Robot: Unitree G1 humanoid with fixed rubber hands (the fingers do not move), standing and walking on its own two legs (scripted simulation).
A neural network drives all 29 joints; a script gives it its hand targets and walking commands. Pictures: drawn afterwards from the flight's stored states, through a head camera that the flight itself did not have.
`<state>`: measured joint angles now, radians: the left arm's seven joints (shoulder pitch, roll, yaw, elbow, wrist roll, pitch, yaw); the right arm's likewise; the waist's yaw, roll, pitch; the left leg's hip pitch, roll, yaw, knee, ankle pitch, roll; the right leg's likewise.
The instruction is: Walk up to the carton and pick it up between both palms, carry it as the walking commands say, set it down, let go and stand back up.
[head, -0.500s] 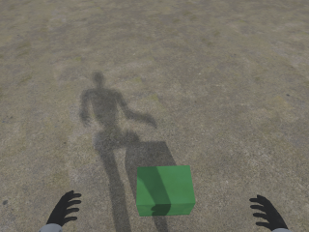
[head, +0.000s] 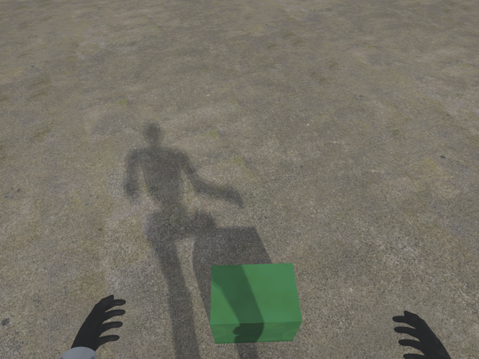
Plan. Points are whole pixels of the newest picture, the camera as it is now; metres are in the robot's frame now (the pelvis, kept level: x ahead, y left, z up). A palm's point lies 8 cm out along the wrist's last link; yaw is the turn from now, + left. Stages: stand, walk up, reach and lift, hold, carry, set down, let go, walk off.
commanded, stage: stand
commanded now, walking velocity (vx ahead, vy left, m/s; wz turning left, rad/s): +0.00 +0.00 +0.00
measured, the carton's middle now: (253, 304) +0.44 -0.05 -0.64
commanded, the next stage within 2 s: none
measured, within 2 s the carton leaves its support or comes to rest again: neither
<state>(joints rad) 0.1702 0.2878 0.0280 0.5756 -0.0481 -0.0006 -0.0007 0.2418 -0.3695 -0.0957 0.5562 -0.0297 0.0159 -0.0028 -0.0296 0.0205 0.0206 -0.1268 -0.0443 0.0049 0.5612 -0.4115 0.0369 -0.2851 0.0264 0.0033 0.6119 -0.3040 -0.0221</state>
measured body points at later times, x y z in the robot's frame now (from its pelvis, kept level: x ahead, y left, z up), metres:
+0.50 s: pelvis -0.01 +0.00 +0.00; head -0.02 -0.01 +0.45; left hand +0.18 +0.25 -0.06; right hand +0.13 -0.32 -0.07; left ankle -0.07 +0.09 -0.73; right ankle +0.01 -0.10 -0.73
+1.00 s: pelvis -0.02 -0.01 +0.00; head -0.03 -0.02 +0.45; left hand +0.17 +0.25 -0.06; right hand +0.11 -0.32 -0.07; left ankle -0.07 +0.09 -0.73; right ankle +0.01 -0.10 -0.73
